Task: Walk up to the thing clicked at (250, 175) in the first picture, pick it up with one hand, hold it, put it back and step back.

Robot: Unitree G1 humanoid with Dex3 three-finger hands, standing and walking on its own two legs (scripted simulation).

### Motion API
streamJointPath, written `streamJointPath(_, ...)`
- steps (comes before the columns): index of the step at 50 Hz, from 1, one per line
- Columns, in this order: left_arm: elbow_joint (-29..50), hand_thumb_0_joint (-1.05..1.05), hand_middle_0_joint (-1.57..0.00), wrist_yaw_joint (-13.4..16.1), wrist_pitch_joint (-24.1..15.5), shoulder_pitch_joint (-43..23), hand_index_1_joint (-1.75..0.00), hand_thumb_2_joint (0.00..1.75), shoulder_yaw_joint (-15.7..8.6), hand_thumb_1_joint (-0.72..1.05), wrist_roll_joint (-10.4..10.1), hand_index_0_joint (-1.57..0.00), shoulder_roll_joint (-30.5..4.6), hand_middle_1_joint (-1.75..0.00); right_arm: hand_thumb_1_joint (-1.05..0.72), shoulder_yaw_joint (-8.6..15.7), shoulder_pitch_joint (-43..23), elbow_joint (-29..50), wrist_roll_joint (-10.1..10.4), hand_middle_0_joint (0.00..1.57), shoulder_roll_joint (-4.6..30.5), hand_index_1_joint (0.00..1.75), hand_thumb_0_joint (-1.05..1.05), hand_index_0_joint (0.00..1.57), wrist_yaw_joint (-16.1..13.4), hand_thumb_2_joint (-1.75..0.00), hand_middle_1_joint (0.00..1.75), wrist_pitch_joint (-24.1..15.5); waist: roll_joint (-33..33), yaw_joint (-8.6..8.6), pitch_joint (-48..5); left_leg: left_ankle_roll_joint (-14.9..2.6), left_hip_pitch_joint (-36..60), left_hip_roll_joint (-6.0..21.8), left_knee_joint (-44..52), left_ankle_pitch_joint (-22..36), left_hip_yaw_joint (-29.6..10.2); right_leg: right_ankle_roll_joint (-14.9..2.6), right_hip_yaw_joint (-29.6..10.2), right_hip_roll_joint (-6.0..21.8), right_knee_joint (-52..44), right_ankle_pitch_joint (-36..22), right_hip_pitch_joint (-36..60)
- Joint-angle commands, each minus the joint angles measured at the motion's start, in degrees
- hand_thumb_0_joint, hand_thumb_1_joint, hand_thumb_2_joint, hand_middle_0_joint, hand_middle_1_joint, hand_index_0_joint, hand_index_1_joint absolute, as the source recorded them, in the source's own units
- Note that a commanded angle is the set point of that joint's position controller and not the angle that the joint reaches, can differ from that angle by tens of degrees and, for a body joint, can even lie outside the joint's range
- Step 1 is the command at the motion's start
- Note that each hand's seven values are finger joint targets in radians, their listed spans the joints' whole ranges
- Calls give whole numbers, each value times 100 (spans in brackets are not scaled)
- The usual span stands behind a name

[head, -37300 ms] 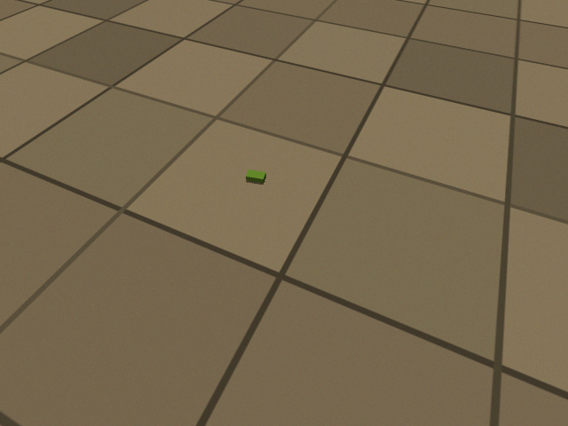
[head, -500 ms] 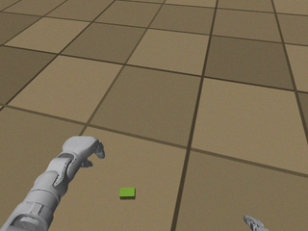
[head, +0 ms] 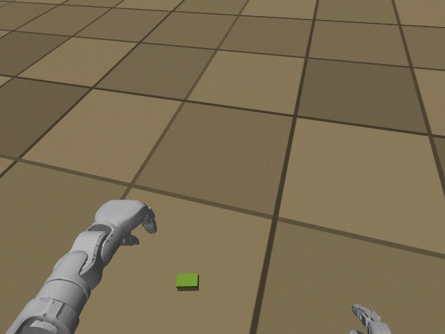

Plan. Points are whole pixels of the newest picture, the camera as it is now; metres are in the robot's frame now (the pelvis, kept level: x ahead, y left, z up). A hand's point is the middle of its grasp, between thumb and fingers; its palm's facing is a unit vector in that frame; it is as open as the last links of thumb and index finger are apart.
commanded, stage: go down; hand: left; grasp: from above
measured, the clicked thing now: (187, 280) +0.45 +0.22 -0.74
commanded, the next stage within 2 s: crouch in 0.30 s
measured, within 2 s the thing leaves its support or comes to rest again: neither
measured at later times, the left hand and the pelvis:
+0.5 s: hand (130, 240) +0.34 +0.25 -0.13, palm faces -0.40 +0.09 -0.91, open 9.4 cm; pelvis -0.03 +0.00 -0.06, yaw +1 degrees
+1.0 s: hand (138, 232) +0.41 +0.28 -0.23, palm faces -0.44 +0.03 -0.90, open 11.2 cm; pelvis -0.03 +0.03 -0.15, yaw +0 degrees
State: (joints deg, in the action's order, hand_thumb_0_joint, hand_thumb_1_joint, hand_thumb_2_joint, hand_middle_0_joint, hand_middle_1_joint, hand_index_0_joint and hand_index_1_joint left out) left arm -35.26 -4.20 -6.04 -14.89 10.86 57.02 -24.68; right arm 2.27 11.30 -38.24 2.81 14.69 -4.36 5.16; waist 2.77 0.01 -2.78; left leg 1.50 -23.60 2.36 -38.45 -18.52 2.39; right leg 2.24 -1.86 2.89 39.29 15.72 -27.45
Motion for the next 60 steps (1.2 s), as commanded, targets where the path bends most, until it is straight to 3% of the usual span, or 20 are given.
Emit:
streamJointPath(1,1014,0,-95,183,-53,-1746,-26,6,-669,72,-62,-105,-1265,-36,-92,191,-555,820,6,20,690,30,0,20,-86,-90,30,-287,-333,2,-1220,-227,400,-383,637,462,22,-176,154,-366,-815,-121,655)
streamJointPath(5,893,0,-66,230,-64,-1764,-45,32,-687,40,-37,-73,-1273,-52,-90,174,-548,779,7,20,680,30,0,20,-98,-89,30,-307,-383,-44,-1125,-232,352,-365,624,462,19,-178,148,-374,-797,-130,556)
streamJointPath(7,575,0,-64,257,-115,-1741,-47,35,-550,27,16,-69,-1086,-53,-90,145,-511,763,9,20,642,30,0,20,-100,-89,30,-316,-650,-125,-931,-259,158,-356,565,281,-6,-165,157,-374,-773,32,397)
streamJointPath(13,-237,0,-58,727,-557,-2306,-55,45,-681,17,328,-63,-1246,-60,-91,190,-311,604,-105,20,642,30,0,20,-65,-90,30,-313,-580,-226,-1000,-236,-702,-379,-68,-20,13,-202,131,-329,-229,299,-343)
streamJointPath(20,-990,0,-53,1623,-863,-3838,-67,68,-844,5,896,-55,-1708,-69,-91,291,137,375,-282,20,758,30,0,20,52,-90,30,-251,-53,-435,-2146,-188,-1868,-375,-1505,-293,-4,-231,125,-300,1036,371,-1612)
streamJointPath(23,-1817,0,-61,2004,-730,-4126,-61,56,-720,20,1109,-64,-1574,-64,-89,345,416,235,-323,20,865,30,0,20,112,-89,30,-225,-73,-602,-2447,-169,-2285,-330,-1962,-300,-88,-253,201,-328,1537,362,-2165)
streamJointPath(26,-2658,0,-55,2272,-508,-4400,-58,48,-517,15,1061,-60,-1208,-62,-89,392,613,129,-385,20,906,30,0,20,152,-89,30,-256,-122,-771,-2526,-160,-2857,-267,-2450,-378,-220,-280,293,-353,2083,450,-2914)
streamJointPath(27,-2709,0,-54,2323,-452,-4590,-56,45,-574,14,1064,-59,-1342,-61,-90,425,687,77,-409,20,940,30,0,20,157,-89,30,-278,-67,-766,-2722,-165,-3036,-260,-2614,-381,-261,-285,315,-344,2258,440,-3040)
streamJointPath(30,-2699,0,-42,2313,-303,-4768,-66,64,-632,-6,1042,-44,-1480,-69,-90,484,854,21,-437,20,982,30,0,20,190,-89,30,-335,226,-748,-3409,-165,-3329,-271,-3075,-242,-307,-315,366,-325,2772,365,-3348)
streamJointPath(32,-2217,0,-45,2242,-276,-5040,-64,63,-871,-4,1071,-47,-1936,-65,-90,544,959,34,-446,20,1027,30,0,20,197,-89,30,-329,550,-695,-4120,-153,-3221,-263,-3315,-3,-338,-351,377,-313,3092,203,-3414)
streamJointPath(36,-1543,0,-47,2123,-184,-5305,-62,62,-1327,-4,1068,-48,-2640,-63,-90,557,1082,80,-430,20,1071,30,0,20,167,-90,30,-258,807,-578,-4887,-136,-3008,-217,-3435,149,-422,-380,373,-298,3370,134,-3372)
streamJointPath(41,-1759,0,-41,1926,41,-5070,-66,61,-1476,-6,916,-44,-2717,-69,-90,500,1252,35,-393,20,1118,30,0,20,155,-90,30,-176,648,-683,-4390,-120,-2905,-183,-3228,-237,-750,-366,472,-322,3332,528,-3692)
streamJointPath(43,-1862,0,-41,1736,16,-4989,-66,62,-1284,-7,803,-44,-2379,-69,-90,467,1286,-6,-390,20,1070,30,0,20,166,-90,30,-185,570,-858,-4047,-120,-3083,-150,-3243,-382,-821,-353,493,-321,3311,637,-3858)
streamJointPath(45,-2101,0,-42,1552,-50,-4798,-65,63,-1254,-7,761,-45,-2395,-67,-91,441,1304,-21,-356,20,1071,30,0,20,166,-90,30,-211,360,-881,-3758,-177,-3346,-146,-3233,-731,-787,-342,496,-318,3200,850,-3846)
streamJointPath(46,-2199,0,-41,1459,-98,-4644,-66,64,-1116,-9,708,-43,-2141,-69,-91,388,1305,-44,-359,20,1019,30,0,20,172,-90,30,-229,341,-958,-3531,-167,-3455,-134,-3277,-625,-786,-347,498,-308,3212,778,-3953)
streamJointPath(50,-2225,0,-37,1238,-359,-4529,-71,66,-985,-12,617,-40,-1986,-74,-91,343,1310,-19,-350,20,976,30,0,20,196,-90,30,-286,288,-936,-3117,-180,-3730,-122,-3370,-663,-665,-388,474,-308,3183,822,-4071)
streamJointPath(53,-2217,0,-35,1219,-574,-4432,-73,69,-919,-15,678,-38,-1932,-76,-91,273,1285,-1,-364,20,946,30,0,20,224,-90,30,-309,426,-970,-3040,-163,-3784,-128,-3561,-342,-606,-427,453,-291,3319,593,-4168)
streamJointPath(54,-2164,0,-34,1259,-633,-4368,-74,71,-1006,-18,727,-36,-2041,-76,-91,261,1333,2,-378,20,966,30,0,20,240,-90,30,-300,455,-934,-3169,-150,-3715,-134,-3638,-44,-606,-438,460,-281,3408,412,-4159)
streamJointPath(58,-1707,0,-30,1521,-876,-5086,-77,76,-1201,-23,923,-31,-2394,-78,-91,274,1325,-14,-438,20,987,30,0,20,308,-90,30,-284,946,-905,-3700,-131,-3453,-137,-3875,555,-564,-444,457,-289,3655,55,-4223)
streamJointPath(60,-2189,0,-29,1667,-871,-4944,-78,78,-1187,-26,1053,-30,-2322,-79,-91,242,1321,-70,-488,20,1027,30,0,20,363,-90,30,-273,793,-972,-3492,-133,-3558,-140,-3963,581,-629,-428,489,-276,3733,96,-4493)
